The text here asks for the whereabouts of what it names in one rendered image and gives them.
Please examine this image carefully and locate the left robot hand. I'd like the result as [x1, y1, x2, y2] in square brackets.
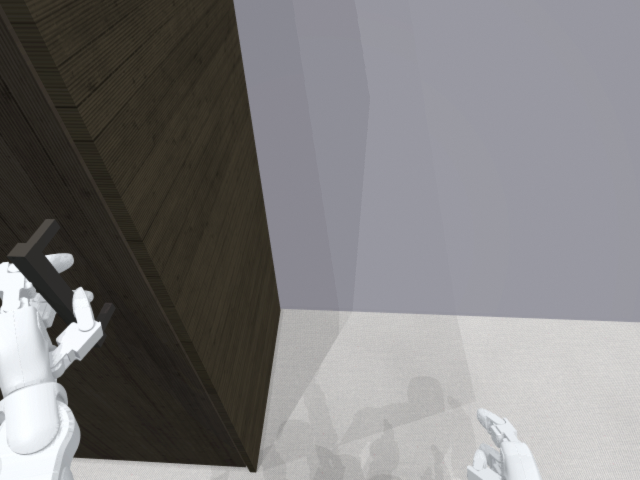
[0, 253, 103, 398]

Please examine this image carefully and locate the wardrobe door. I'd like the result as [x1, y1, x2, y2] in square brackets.
[0, 4, 246, 467]

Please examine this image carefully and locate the robot left forearm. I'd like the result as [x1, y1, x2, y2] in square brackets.
[0, 382, 80, 480]

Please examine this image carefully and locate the right robot hand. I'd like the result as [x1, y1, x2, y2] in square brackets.
[467, 408, 542, 480]

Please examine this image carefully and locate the handle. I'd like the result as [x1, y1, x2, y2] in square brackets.
[7, 219, 116, 348]

